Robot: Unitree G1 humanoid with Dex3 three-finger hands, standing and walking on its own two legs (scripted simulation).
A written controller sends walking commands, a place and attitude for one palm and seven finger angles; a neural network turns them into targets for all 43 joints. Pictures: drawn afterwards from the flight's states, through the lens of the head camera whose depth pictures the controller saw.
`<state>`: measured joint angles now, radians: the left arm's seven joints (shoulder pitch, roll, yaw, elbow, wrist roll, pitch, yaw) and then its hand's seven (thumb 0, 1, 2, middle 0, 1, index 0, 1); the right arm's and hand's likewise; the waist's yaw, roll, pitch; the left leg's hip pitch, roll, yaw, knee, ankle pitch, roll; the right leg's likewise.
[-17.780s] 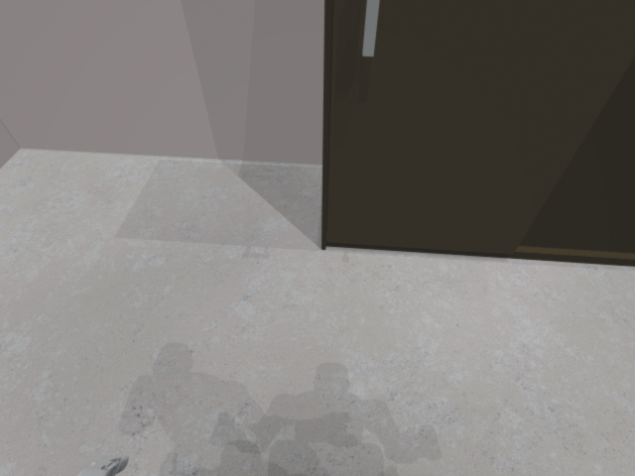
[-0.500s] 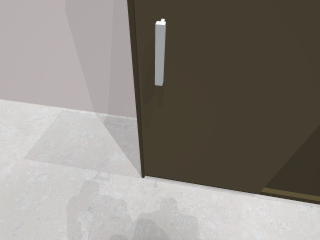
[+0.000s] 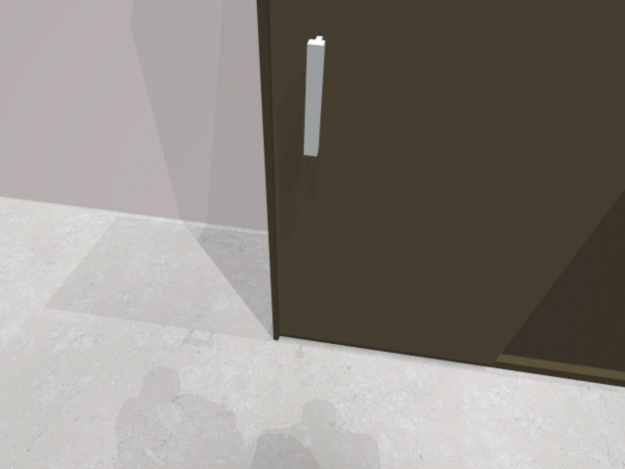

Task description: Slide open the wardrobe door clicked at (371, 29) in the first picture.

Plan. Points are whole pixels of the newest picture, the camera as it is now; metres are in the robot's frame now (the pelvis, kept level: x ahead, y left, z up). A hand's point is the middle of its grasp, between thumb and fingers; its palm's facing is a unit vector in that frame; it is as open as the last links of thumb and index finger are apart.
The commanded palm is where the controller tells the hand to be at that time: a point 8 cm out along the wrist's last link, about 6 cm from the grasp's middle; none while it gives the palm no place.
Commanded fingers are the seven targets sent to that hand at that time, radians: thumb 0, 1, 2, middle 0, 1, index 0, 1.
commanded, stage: look again from close up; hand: left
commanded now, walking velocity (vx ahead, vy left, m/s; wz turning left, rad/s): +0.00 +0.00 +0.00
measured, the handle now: (315, 98) +0.72 +0.05 +0.18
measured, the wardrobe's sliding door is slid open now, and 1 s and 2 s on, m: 0.00 0.00 0.00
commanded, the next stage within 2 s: none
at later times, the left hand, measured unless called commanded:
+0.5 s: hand out of the picture -0.07 +0.14 -0.17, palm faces +0.04 -0.99 -0.12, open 7.3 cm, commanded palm none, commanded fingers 0.00 0.90 0.90 -0.20 -0.30 -0.20 -0.30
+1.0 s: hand out of the picture -0.08 +0.14 -0.17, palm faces +0.05 -0.99 -0.12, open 7.3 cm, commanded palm none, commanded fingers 0.00 0.90 0.90 -0.20 -0.30 -0.20 -0.30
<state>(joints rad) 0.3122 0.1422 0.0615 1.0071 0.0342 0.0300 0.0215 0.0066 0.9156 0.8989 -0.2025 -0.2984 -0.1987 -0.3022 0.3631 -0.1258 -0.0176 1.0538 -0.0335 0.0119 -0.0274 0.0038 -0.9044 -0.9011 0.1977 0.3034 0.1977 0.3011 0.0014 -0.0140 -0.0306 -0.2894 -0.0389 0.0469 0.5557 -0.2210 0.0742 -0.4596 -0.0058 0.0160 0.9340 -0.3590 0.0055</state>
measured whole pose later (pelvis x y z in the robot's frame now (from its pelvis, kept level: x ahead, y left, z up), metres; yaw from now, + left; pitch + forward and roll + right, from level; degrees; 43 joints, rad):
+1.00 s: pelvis -0.05 +0.00 +0.01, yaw +0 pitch -1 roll -1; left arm 0.39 0.10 0.02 1.10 0.03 -0.01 0.02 0.00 0.91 0.90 -0.20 -0.30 -0.20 -0.30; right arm 0.31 -0.12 -0.02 1.09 -0.02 0.01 -0.02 0.01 -0.91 -0.90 0.20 0.30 0.20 0.30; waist 0.00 0.00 0.00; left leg -0.36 -0.03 0.03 0.46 -0.14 0.05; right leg -0.29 0.01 0.00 0.51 -0.28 -0.01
